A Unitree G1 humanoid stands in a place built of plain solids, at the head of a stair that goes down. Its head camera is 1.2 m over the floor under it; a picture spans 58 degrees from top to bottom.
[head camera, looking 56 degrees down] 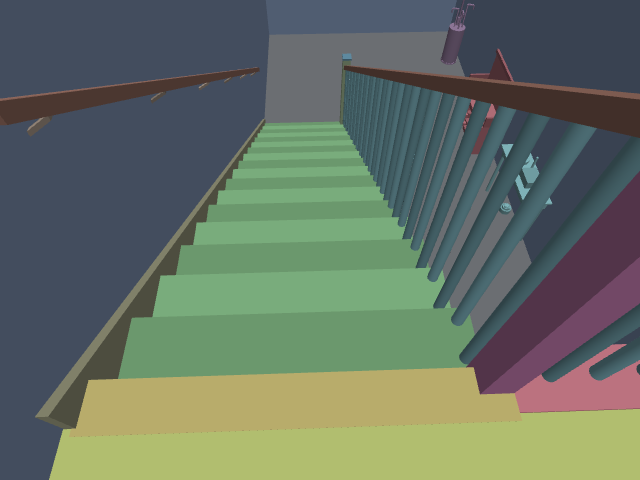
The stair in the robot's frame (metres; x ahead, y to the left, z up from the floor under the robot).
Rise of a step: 0.17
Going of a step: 0.26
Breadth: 1.16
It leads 2 degrees to the left of straight ahead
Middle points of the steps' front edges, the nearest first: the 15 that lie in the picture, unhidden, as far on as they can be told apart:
0.36 0.10 0.00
0.63 0.06 -0.18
0.89 0.07 -0.35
1.15 0.08 -0.52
1.41 0.09 -0.70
1.67 0.10 -0.87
1.94 0.11 -1.04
2.20 0.12 -1.22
2.46 0.13 -1.39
2.72 0.13 -1.56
2.98 0.14 -1.74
3.25 0.15 -1.91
3.51 0.16 -2.09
3.77 0.17 -2.26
4.03 0.18 -2.43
